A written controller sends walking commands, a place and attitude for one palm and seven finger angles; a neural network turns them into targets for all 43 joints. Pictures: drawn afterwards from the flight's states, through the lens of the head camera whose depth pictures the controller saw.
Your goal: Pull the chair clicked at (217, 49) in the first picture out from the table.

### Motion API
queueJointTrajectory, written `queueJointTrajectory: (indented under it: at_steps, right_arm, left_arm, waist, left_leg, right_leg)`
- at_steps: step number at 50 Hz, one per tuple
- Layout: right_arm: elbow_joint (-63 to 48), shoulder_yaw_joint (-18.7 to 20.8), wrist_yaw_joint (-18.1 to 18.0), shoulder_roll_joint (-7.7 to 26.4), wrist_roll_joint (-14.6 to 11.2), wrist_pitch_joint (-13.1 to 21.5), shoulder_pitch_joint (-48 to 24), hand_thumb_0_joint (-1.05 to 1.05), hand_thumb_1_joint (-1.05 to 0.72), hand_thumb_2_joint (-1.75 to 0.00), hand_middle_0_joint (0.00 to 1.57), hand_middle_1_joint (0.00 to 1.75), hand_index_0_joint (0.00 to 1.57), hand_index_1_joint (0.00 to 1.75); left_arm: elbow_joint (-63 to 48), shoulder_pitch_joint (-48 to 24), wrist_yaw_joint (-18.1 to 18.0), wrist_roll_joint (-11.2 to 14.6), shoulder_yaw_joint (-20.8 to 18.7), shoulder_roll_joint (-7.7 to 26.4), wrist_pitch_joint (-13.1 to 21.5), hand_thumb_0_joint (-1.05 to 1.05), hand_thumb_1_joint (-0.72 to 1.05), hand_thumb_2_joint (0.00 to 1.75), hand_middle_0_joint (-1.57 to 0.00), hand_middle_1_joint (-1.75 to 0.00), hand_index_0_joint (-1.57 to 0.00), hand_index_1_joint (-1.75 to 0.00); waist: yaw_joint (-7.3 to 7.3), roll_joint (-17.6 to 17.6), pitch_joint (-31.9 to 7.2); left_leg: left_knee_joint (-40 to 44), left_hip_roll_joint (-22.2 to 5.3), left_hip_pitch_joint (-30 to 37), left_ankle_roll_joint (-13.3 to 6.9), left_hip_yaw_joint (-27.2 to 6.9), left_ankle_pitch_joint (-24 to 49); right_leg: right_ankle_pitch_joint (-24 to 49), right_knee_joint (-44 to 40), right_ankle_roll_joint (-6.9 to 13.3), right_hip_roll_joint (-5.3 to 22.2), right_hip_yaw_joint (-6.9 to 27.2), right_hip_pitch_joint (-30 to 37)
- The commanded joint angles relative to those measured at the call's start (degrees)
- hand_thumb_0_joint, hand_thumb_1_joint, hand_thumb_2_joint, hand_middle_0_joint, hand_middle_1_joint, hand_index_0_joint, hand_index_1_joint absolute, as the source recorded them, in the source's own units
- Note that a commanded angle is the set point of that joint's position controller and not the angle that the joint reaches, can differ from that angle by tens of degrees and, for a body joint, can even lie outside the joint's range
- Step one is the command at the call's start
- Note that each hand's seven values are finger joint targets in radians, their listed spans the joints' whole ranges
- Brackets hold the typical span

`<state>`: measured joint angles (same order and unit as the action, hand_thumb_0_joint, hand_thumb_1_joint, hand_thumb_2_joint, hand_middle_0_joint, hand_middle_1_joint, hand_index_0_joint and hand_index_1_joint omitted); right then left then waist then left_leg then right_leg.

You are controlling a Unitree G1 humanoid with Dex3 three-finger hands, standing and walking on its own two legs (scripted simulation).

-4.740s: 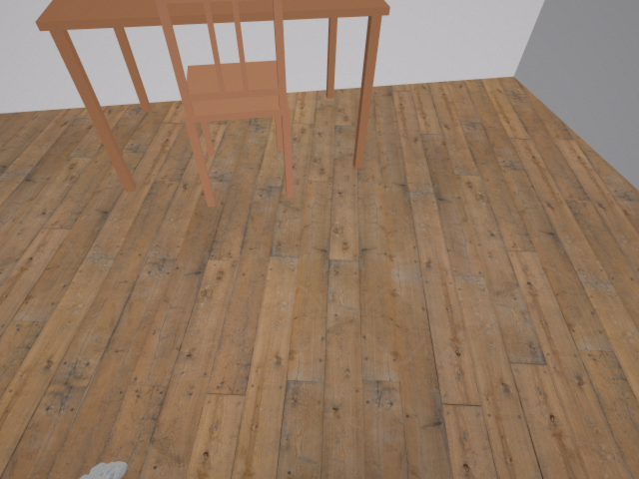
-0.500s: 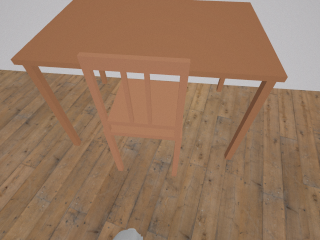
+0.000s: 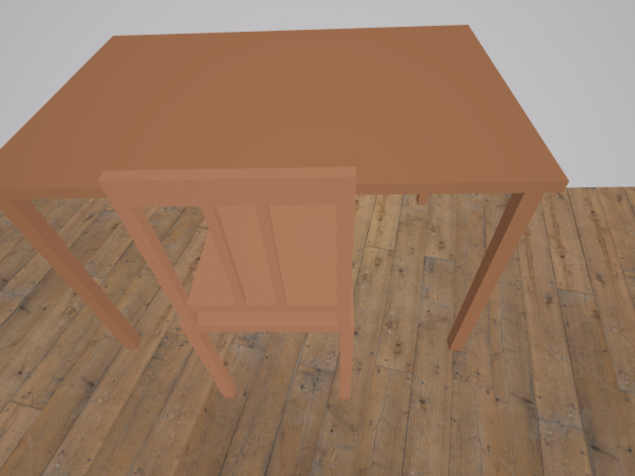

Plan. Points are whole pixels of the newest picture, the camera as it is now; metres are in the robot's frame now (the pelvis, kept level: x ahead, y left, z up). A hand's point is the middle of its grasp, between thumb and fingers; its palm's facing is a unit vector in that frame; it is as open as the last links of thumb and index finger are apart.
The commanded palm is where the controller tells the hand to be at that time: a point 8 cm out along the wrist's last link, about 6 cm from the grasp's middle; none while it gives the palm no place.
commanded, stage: come to a stop and stand still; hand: left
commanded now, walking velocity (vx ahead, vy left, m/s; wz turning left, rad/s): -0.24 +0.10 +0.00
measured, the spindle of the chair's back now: (226, 258) +0.49 +0.20 -0.07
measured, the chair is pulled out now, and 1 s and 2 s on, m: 0.00 0.00 0.00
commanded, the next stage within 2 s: look again from close up in 0.84 s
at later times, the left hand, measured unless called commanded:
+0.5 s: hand out of the picture +0.02 +0.21 -0.16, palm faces +0.03 -0.98 -0.21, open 7.4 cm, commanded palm none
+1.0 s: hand out of the picture +0.05 +0.21 -0.16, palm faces +0.00 -0.98 -0.22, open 7.3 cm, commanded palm none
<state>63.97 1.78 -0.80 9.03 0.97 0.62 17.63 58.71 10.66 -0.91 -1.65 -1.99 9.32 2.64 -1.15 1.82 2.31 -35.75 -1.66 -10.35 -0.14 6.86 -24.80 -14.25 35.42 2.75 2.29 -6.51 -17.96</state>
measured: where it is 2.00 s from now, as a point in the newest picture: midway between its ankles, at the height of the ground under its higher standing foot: outside the picture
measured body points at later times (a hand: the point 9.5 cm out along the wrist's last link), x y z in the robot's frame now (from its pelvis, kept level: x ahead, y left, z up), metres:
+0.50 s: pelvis +0.01 +0.03 +0.01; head +0.02 +0.04 +0.46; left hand +0.02 +0.27 -0.15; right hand +0.03 -0.20 -0.14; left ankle +0.02 +0.14 -0.73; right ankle +0.04 -0.09 -0.73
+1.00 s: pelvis +0.02 +0.03 +0.01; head +0.02 +0.03 +0.46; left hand +0.05 +0.26 -0.15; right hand +0.06 -0.20 -0.15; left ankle +0.02 +0.14 -0.73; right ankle +0.04 -0.09 -0.73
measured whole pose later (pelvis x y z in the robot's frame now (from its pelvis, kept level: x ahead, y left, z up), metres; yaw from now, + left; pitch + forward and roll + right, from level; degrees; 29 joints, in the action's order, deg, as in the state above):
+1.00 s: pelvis +0.02 +0.03 +0.01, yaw +0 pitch -1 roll +0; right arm 59.4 1.7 -0.8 9.8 0.9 0.2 13.6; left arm 58.6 16.1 -2.7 -1.2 0.5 9.4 0.7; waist -0.5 0.4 1.4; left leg -31.5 -1.0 -13.2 -1.1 4.4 -17.0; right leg -14.5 30.9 0.0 2.6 -5.3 -15.0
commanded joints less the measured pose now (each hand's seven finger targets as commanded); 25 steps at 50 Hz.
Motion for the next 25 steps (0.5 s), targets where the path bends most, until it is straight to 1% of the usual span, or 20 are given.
queueJointTrajectory:
  at_steps: [1,2,3,4,5,7,8,10,11,12,13,14,15,16,18,19,21,23,24,25]
  right_arm:
    - [-2.22,-0.33,-1.07,2.05,-0.67,-0.11,1.93,0.0,-0.9,-0.9,0.2,0.3,0.2,0.3]
    - [-1.23,-0.31,-1.18,1.55,-0.96,-0.44,2.28,0.0,-0.9,-0.9,0.2,0.3,0.2,0.3]
    - [-0.62,-0.24,-1.26,0.98,-1.16,-0.84,2.92,0.0,-0.9,-0.9,0.2,0.3,0.2,0.3]
    - [-0.67,-0.21,-1.28,0.99,-1.18,-1.2,2.72,0.0,-0.9,-0.9,0.2,0.3,0.2,0.3]
    - [-0.89,0.05,-1.32,0.9,-1.08,-1.63,2.49,0.0,-0.9,-0.9,0.2,0.3,0.2,0.3]
    - [-1.58,0.37,-1.26,1.37,-0.86,-2.16,1.65,0.0,-0.9,-0.9,0.2,0.3,0.2,0.3]
    - [-1.54,0.49,-1.24,1.37,-0.85,-2.33,1.57,0.0,-0.9,-0.9,0.2,0.3,0.2,0.3]
    - [-1.94,0.78,-1.17,1.79,-0.59,-2.47,1.65,0.0,-0.9,-0.9,0.2,0.3,0.2,0.3]
    - [-1.8,0.8,-1.12,2.0,-0.48,-2.33,2.48,0.0,-0.9,-0.9,0.2,0.3,0.2,0.3]
    - [-1.6,0.91,-1.03,2.41,-0.39,-2.01,3.45,0.0,-0.9,-0.9,0.2,0.3,0.2,0.3]
    - [-1.73,0.9,-1.01,3.31,-0.34,-1.59,3.05,0.0,-0.9,-0.9,0.2,0.3,0.2,0.3]
    - [-2.83,0.98,-1.0,5.13,-0.06,-1.25,1.12,0.0,-0.9,-0.9,0.2,0.3,0.2,0.3]
    - [-3.45,0.83,-1.08,5.84,-0.01,-0.92,-0.95,0.0,-0.9,-0.9,0.2,0.3,0.2,0.3]
    - [-4.03,0.76,-1.31,6.15,-0.08,-0.79,-2.77,0.0,-0.9,-0.9,0.2,0.3,0.2,0.3]
    - [-4.61,0.58,-1.55,6.21,-0.21,-0.5,-4.71,0.0,-0.9,-0.9,0.2,0.3,0.2,0.3]
    - [-4.86,0.59,-1.56,6.4,-0.19,-0.44,-5.11,0.0,-0.9,-0.9,0.2,0.3,0.2,0.3]
    - [-4.77,0.54,-1.31,6.17,-0.42,-0.45,-4.85,0.0,-0.9,-0.9,0.2,0.3,0.2,0.3]
    - [-4.22,0.54,-0.93,5.69,-0.51,-0.69,-4.43,0.0,-0.9,-0.9,0.2,0.3,0.2,0.3]
    - [-3.94,0.47,-0.81,5.64,-0.42,-0.87,-4.08,0.0,-0.9,-0.9,0.2,0.3,0.2,0.3]
    - [-3.65,0.33,-0.75,5.51,-0.4,-0.9,-3.19,0.0,-0.9,-0.9,0.2,0.3,0.2,0.3]
  left_arm:
    - [0.89,5.47,-1.24,0.75,-0.66,7.97,0.27,0.0,0.9,0.9,-0.2,-0.3,-0.2,-0.3]
    - [0.65,3.81,-1.49,0.69,-0.64,7.62,-0.11,0.0,0.9,0.9,-0.2,-0.3,-0.2,-0.3]
    - [0.32,2.89,-1.78,0.73,-0.86,8.04,-0.47,0.0,0.9,0.9,-0.2,-0.3,-0.2,-0.3]
    - [0.16,2.54,-2.0,0.73,-1.08,8.35,-0.85,0.0,0.9,0.9,-0.2,-0.3,-0.2,-0.3]
    - [0.04,2.59,-2.07,0.68,-1.35,8.31,-1.31,0.0,0.9,0.9,-0.2,-0.3,-0.2,-0.3]
    - [0.13,2.63,-2.06,0.71,-1.75,8.83,-2.04,0.0,0.9,0.9,-0.2,-0.3,-0.2,-0.3]
    - [0.14,2.25,-1.97,0.71,-1.84,8.94,-2.32,0.0,0.9,0.9,-0.2,-0.3,-0.2,-0.3]
    - [-0.06,1.53,-2.01,0.68,-2.15,9.16,-2.79,0.0,0.9,0.9,-0.2,-0.3,-0.2,-0.3]
    - [-0.24,0.98,-2.0,0.78,-2.18,8.99,-2.98,0.0,0.9,0.9,-0.2,-0.3,-0.2,-0.3]
    - [-0.39,0.35,-1.9,0.88,-2.19,8.49,-3.21,0.0,0.9,0.9,-0.2,-0.3,-0.2,-0.3]
    - [-0.6,0.59,-1.66,1.01,-1.88,7.22,-3.42,0.0,0.9,0.9,-0.2,-0.3,-0.2,-0.3]
    - [-1.2,1.15,-1.64,1.0,-1.67,5.75,-3.84,0.0,0.9,0.9,-0.2,-0.3,-0.2,-0.3]
    - [-1.01,0.74,-1.61,1.01,-1.36,4.74,-4.26,0.0,0.9,0.9,-0.2,-0.3,-0.2,-0.3]
    - [-0.69,1.26,-1.52,0.83,-1.17,4.51,-4.43,0.0,0.9,0.9,-0.2,-0.3,-0.2,-0.3]
    - [0.6,3.53,-1.17,0.72,-0.69,4.28,-4.44,0.0,0.9,0.9,-0.2,-0.3,-0.2,-0.3]
    - [1.13,4.71,-1.13,0.63,-0.48,4.14,-4.28,0.0,0.9,0.9,-0.2,-0.3,-0.2,-0.3]
    - [1.98,5.64,-1.06,0.56,-0.15,4.72,-3.89,0.0,0.9,0.9,-0.2,-0.3,-0.2,-0.3]
    - [2.56,5.7,-0.94,0.52,0.06,5.29,-3.55,0.0,0.9,0.9,-0.2,-0.3,-0.2,-0.3]
    - [2.8,5.27,-0.96,0.49,0.29,5.3,-3.36,0.0,0.9,0.9,-0.2,-0.3,-0.2,-0.3]
    - [3.04,5.33,-0.96,0.51,0.37,5.24,-3.18,0.0,0.9,0.9,-0.2,-0.3,-0.2,-0.3]
  waist:
    - [1.03,-12.91,-1.77]
    - [0.65,-8.6,-3.38]
    - [0.39,-7.04,-4.2]
    - [0.6,-6.76,-4.75]
    - [0.91,-6.23,-5.11]
    - [1.41,-7.93,-4.61]
    - [1.47,-8.28,-4.34]
    - [1.07,-8.77,-2.74]
    - [0.48,-9.42,-2.78]
    - [0.05,-8.29,-3.03]
    - [0.56,-4.06,-2.8]
    - [1.7,1.44,-1.21]
    - [2.07,8.04,0.07]
    - [2.78,9.3,0.72]
    - [3.73,6.97,0.1]
    - [3.84,6.01,-1.09]
    - [3.31,3.65,-1.56]
    - [2.6,-0.03,0.66]
    - [1.99,-1.74,2.41]
    - [1.51,-2.74,2.8]
  left_leg:
    - [-9.71,-2.17,-8.68,0.94,-6.38,-6.35]
    - [-8.9,-2.0,-7.33,1.26,-6.46,-4.47]
    - [-7.84,-1.55,-7.16,1.47,-6.02,-3.27]
    - [-6.64,-1.3,-6.79,1.76,-5.71,-1.86]
    - [-5.65,-0.89,-6.16,1.96,-5.26,-0.67]
    - [-2.86,-0.59,-5.67,2.29,-4.69,1.25]
    - [-1.64,-0.48,-5.11,2.3,-4.45,2.54]
    - [2.55,-0.9,-3.01,2.35,-4.18,5.75]
    - [6.76,-1.22,-0.57,2.13,-4.14,9.24]
    - [10.39,-1.91,1.98,1.74,-4.51,14.84]
    - [12.26,-4.63,3.07,0.53,-7.23,21.22]
    - [14.95,-8.41,-0.59,-1.43,-10.8,24.66]
    - [19.79,-10.83,-5.5,-3.47,-14.05,24.3]
    - [21.64,-11.56,-7.35,-4.83,-14.99,23.66]
    - [21.79,-10.97,-6.43,-5.8,-13.83,20.82]
    - [20.57,-10.02,-4.6,-5.42,-12.81,20.86]
    - [19.49,-7.7,-3.79,-3.71,-11.01,15.52]
    - [20.76,-6.07,-4.43,-2.3,-10.6,5.34]
    - [20.61,-5.35,-4.35,-1.65,-10.19,3.76]
    - [20.65,-4.96,-3.36,-1.39,-9.99,3.82]
  right_leg:
    - [43.14,-16.64,9.36,18.36,18.82,9.28]
    - [46.37,-14.83,9.1,16.75,15.03,10.31]
    - [48.54,-13.43,8.79,15.92,12.69,11.47]
    - [48.04,-12.81,8.49,15.39,11.59,11.59]
    - [44.98,-12.9,8.25,15.02,10.81,11.39]
    - [39.69,-13.16,7.87,14.5,10.95,10.74]
    - [36.77,-13.26,7.58,13.84,10.38,10.28]
    - [30.73,-13.07,6.52,13.76,10.98,7.24]
    - [26.68,-12.27,5.35,12.9,10.9,5.65]
    - [21.67,-10.76,3.49,11.07,9.62,4.11]
    - [13.93,-9.35,1.32,7.79,7.45,2.22]
    - [6.9,-8.26,-0.79,4.36,5.63,2.36]
    - [0.39,-5.29,-2.4,1.85,2.93,5.71]
    - [-2.6,-3.4,-2.7,1.23,2.91,7.2]
    - [-3.81,-3.33,-2.56,1.61,3.86,7.6]
    - [-1.55,-5.28,-2.51,1.86,4.23,7.46]
    - [2.12,-10.06,-2.55,2.65,5.4,8.1]
    - [0.53,-14.21,-2.24,3.48,7.14,6.79]
    - [-0.83,-15.67,-1.96,4.01,8.27,4.93]
    - [-2.27,-16.66,-1.83,4.24,8.9,3.58]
